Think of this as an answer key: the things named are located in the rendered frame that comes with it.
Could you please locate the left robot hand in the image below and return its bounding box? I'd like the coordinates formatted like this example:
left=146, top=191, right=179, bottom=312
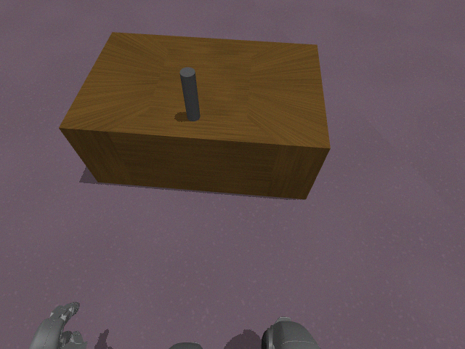
left=29, top=302, right=87, bottom=349

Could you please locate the can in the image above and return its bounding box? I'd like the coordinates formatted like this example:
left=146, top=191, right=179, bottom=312
left=179, top=67, right=200, bottom=121

